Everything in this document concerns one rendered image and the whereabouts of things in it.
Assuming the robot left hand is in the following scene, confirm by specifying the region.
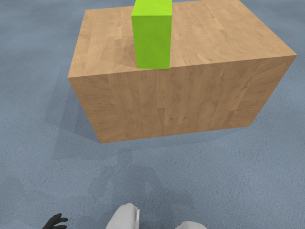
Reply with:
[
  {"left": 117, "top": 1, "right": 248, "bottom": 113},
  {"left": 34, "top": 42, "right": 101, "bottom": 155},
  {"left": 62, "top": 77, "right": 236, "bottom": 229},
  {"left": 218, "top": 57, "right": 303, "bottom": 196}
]
[{"left": 42, "top": 213, "right": 68, "bottom": 229}]

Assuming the left robot thigh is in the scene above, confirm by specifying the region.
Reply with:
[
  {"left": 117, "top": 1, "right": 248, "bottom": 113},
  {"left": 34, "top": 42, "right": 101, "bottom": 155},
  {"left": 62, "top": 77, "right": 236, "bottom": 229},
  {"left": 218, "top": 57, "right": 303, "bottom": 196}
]
[{"left": 106, "top": 205, "right": 140, "bottom": 229}]

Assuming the carton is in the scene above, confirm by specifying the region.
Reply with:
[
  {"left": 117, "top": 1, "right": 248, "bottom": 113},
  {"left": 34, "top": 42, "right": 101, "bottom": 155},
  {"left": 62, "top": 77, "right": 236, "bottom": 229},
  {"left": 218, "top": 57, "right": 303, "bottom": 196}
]
[{"left": 131, "top": 0, "right": 172, "bottom": 69}]

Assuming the pedestal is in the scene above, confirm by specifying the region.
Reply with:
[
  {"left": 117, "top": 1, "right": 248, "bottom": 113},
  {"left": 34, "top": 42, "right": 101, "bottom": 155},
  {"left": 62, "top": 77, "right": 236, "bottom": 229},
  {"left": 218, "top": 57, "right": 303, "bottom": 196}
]
[{"left": 68, "top": 0, "right": 297, "bottom": 144}]

